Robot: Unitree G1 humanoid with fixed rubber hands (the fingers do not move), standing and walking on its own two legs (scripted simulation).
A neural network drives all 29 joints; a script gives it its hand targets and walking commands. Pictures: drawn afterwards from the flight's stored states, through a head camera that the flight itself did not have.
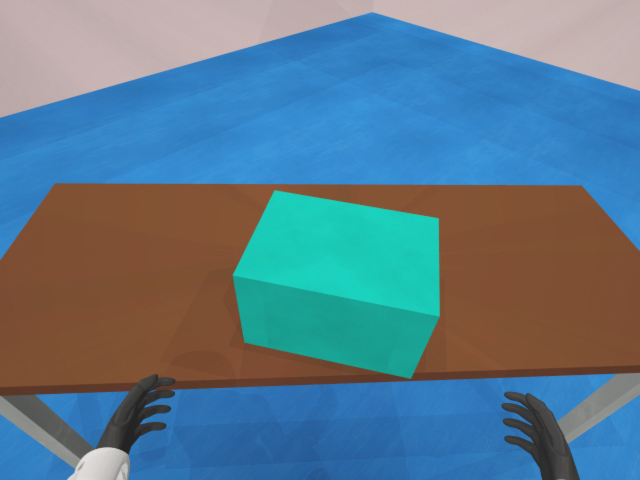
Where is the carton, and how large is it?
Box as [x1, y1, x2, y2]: [233, 190, 439, 378]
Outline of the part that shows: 275,190 233,274 244,342 410,378 439,316 438,218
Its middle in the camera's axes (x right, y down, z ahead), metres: +0.03 +0.07 +0.66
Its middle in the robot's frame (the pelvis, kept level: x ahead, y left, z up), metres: +0.45 -0.02 -0.04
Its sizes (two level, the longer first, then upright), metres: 0.287 0.202 0.180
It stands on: a table, 0.64 m high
